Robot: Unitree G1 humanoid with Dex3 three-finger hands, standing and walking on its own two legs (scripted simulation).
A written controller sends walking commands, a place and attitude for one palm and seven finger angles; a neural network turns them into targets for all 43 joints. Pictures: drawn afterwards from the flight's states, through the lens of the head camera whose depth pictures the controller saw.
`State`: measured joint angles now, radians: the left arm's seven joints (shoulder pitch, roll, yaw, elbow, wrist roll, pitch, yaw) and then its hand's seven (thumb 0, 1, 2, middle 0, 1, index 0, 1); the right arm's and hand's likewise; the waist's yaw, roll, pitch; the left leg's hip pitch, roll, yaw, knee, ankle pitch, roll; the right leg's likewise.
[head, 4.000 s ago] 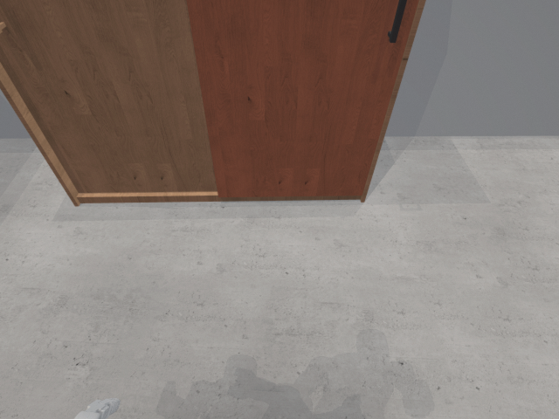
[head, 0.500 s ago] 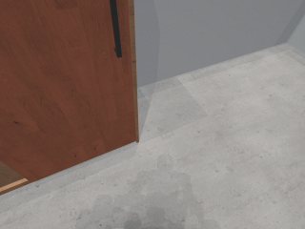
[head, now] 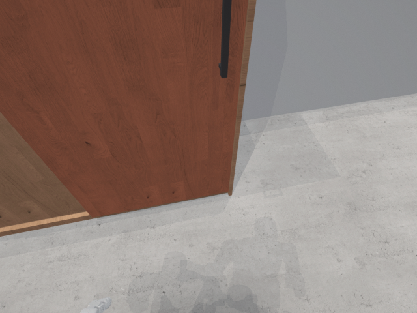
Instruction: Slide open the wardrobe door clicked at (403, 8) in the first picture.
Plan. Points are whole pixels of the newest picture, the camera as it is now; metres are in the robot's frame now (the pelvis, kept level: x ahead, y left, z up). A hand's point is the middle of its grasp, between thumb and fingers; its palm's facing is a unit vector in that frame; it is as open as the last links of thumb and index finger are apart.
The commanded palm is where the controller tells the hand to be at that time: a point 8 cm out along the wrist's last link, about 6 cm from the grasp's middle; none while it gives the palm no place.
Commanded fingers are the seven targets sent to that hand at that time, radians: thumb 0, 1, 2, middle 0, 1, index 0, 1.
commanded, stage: turn to face it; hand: right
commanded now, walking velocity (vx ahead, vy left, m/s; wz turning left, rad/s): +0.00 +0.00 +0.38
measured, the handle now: (224, 19) +0.74 -0.01 +0.19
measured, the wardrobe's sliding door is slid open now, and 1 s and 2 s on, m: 0.00 0.00 0.00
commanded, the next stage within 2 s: take the last steps up to it in 0.26 s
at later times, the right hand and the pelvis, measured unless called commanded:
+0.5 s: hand out of the picture +0.11 -0.16 -0.16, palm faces -0.19 +0.95 -0.23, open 7.4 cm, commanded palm none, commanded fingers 0.00 -0.90 -0.90 0.20 0.30 0.20 0.30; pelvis -0.01 +0.01 +0.00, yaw +11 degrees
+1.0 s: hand out of the picture +0.05 -0.18 -0.18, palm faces -0.07 +0.99 -0.13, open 7.4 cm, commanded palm none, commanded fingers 0.00 -0.90 -0.90 0.20 0.30 0.20 0.30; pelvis +0.14 -0.01 -0.02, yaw +10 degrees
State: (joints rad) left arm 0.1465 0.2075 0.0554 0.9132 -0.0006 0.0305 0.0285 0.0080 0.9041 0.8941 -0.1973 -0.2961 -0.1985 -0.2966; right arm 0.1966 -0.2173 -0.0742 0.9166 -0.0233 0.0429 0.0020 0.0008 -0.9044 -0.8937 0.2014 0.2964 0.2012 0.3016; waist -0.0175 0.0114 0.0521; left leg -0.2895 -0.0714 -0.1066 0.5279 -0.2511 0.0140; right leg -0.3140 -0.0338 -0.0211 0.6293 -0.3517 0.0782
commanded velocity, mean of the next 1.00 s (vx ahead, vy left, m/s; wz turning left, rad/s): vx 0.19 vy -0.03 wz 0.10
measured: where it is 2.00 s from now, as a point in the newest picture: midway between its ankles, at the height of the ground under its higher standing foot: outside the picture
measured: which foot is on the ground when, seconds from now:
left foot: down 0.00-0.02, up 0.04-0.44, down 0.46-0.98, up 1.00-1.00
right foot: up 0.00-0.00, down 0.02-0.46, up 0.48-0.96, down 0.98-1.00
